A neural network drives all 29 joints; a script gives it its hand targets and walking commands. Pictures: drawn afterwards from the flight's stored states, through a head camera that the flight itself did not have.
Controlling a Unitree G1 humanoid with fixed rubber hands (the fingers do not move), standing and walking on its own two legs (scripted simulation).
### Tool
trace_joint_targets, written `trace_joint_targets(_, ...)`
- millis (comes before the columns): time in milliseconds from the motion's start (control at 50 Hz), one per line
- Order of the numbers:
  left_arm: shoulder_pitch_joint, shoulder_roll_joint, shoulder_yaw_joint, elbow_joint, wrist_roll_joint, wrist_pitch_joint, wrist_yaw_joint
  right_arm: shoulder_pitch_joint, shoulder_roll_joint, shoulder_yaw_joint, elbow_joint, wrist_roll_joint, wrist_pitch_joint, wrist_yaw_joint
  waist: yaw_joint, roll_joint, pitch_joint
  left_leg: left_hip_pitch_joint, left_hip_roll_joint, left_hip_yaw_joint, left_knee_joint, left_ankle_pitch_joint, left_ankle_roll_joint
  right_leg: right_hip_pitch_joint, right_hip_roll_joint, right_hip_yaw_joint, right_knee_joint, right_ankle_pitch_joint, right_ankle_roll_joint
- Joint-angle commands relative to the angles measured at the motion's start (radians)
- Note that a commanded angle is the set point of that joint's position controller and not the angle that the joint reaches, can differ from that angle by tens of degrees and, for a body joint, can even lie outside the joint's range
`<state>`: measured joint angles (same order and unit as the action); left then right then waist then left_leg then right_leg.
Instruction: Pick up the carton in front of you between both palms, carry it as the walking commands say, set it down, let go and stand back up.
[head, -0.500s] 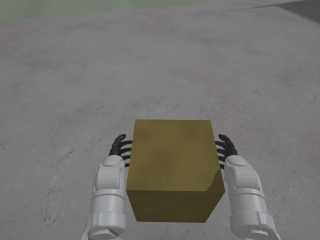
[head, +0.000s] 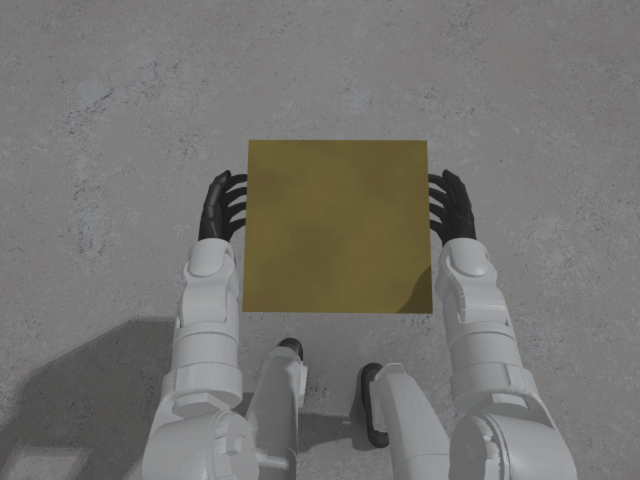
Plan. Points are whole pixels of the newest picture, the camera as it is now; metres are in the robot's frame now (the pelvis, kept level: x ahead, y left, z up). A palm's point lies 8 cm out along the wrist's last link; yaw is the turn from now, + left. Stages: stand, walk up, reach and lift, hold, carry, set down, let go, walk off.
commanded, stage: set down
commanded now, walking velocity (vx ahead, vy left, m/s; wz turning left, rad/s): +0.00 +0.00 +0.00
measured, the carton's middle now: (334, 239) +0.39 +0.03 -0.16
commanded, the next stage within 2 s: none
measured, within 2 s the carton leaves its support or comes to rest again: rests again in 1.90 s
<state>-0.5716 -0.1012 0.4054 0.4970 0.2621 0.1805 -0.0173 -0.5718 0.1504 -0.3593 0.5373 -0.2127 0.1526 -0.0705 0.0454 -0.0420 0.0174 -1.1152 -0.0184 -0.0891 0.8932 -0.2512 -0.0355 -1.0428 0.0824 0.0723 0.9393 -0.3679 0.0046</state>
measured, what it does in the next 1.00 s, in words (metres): lowers itself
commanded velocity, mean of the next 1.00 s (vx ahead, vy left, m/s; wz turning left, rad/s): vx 0.00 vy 0.00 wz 0.00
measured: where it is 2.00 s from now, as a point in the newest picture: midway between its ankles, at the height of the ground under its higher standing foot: (330, 406)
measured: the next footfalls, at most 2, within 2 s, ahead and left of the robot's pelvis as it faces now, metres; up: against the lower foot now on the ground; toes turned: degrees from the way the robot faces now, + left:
none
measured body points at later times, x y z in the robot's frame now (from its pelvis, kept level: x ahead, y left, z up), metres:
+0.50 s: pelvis -0.03 +0.01 -0.13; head +0.23 +0.04 +0.23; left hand +0.42 +0.20 -0.23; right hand +0.45 -0.11 -0.22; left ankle +0.08 +0.13 -0.67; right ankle +0.03 -0.12 -0.67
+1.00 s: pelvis -0.05 +0.00 -0.25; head +0.27 +0.02 +0.06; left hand +0.44 +0.21 -0.38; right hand +0.49 -0.09 -0.38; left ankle +0.08 +0.13 -0.67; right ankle +0.03 -0.12 -0.67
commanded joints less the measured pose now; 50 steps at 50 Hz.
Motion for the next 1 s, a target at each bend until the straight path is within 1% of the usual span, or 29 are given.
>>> trace_joint_targets(0,-0.534,-0.855,-0.613,-0.021,-0.118,-0.040,-0.192,-0.574,0.870,0.630,-0.039,0.113,-0.047,0.192,0.027,0.031,-1.106,0.576,-0.109,0.076,0.140,0.518,0.011,0.175,0.074,-0.029,0.023,0.464,0.050)
trace_joint_targets(40,-0.548,-0.867,-0.597,0.002,-0.113,-0.013,-0.197,-0.596,0.878,0.615,-0.018,0.110,-0.017,0.204,0.030,0.020,-1.070,0.471,-0.113,0.086,0.160,0.400,0.009,0.106,0.078,-0.039,0.050,0.362,0.051)
trace_joint_targets(80,-0.575,-0.885,-0.565,0.038,-0.100,0.020,-0.205,-0.623,0.883,0.581,0.018,0.098,0.018,0.223,0.030,0.013,-1.005,0.376,-0.116,0.095,0.176,0.272,0.010,0.018,0.083,-0.050,0.071,0.232,0.047)
trace_joint_targets(120,-0.609,-0.897,-0.532,0.073,-0.087,0.054,-0.212,-0.656,0.882,0.539,0.057,0.084,0.051,0.243,0.028,0.010,-0.953,0.305,-0.117,0.101,0.195,0.178,0.011,-0.068,0.088,-0.062,0.094,0.131,0.039)
trace_joint_targets(160,-0.642,-0.905,-0.504,0.100,-0.078,0.082,-0.215,-0.691,0.877,0.500,0.094,0.073,0.077,0.258,0.025,0.014,-0.932,0.255,-0.117,0.106,0.221,0.128,0.010,-0.143,0.092,-0.071,0.123,0.074,0.031)
trace_joint_targets(200,-0.676,-0.909,-0.480,0.119,-0.071,0.099,-0.213,-0.727,0.865,0.465,0.125,0.065,0.091,0.270,0.023,0.021,-0.939,0.220,-0.116,0.108,0.253,0.110,0.008,-0.216,0.096,-0.078,0.162,0.045,0.026)
trace_joint_targets(280,-0.740,-0.918,-0.463,0.138,-0.077,0.102,-0.195,-0.792,0.846,0.429,0.169,0.067,0.090,0.276,0.021,0.038,-0.993,0.167,-0.116,0.109,0.326,0.123,0.000,-0.337,0.105,-0.091,0.247,0.033,0.021)
trace_joint_targets(340,-0.791,-0.914,-0.468,0.134,-0.092,0.094,-0.175,-0.837,0.831,0.420,0.188,0.077,0.080,0.273,0.021,0.044,-1.051,0.136,-0.118,0.109,0.383,0.140,-0.008,-0.408,0.114,-0.100,0.313,0.036,0.022)
trace_joint_targets(480,-0.891,-0.885,-0.494,0.108,-0.137,0.084,-0.134,-0.937,0.803,0.446,0.201,0.123,0.069,0.256,0.035,0.046,-1.175,0.068,-0.127,0.121,0.509,0.157,-0.023,-0.517,0.127,-0.118,0.449,0.033,0.029)
trace_joint_targets(580,-0.958,-0.853,-0.498,0.097,-0.163,0.083,-0.120,-1.004,0.784,0.462,0.210,0.151,0.071,0.240,0.049,0.037,-1.219,0.001,-0.130,0.135,0.590,0.153,-0.028,-0.565,0.132,-0.127,0.529,0.027,0.032)
trace_joint_targets(780,-1.092,-0.769,-0.438,0.126,-0.180,0.075,-0.122,-1.126,0.724,0.434,0.268,0.156,0.067,0.203,0.069,0.007,-1.195,-0.178,-0.126,0.164,0.733,0.118,-0.032,-0.640,0.132,-0.134,0.659,0.007,0.032)
trace_joint_targets(900,-1.167,-0.711,-0.387,0.149,-0.182,0.068,-0.133,-1.200,0.684,0.417,0.305,0.159,0.064,0.185,0.092,-0.020,-1.170,-0.284,-0.116,0.184,0.814,0.098,-0.032,-0.675,0.130,-0.134,0.732,-0.002,0.033)
trace_joint_targets(980,-1.214,-0.671,-0.369,0.154,-0.193,0.061,-0.141,-1.247,0.658,0.424,0.324,0.172,0.060,0.172,0.111,-0.037,-1.165,-0.339,-0.107,0.196,0.869,0.097,-0.032,-0.686,0.127,-0.135,0.782,0.002,0.035)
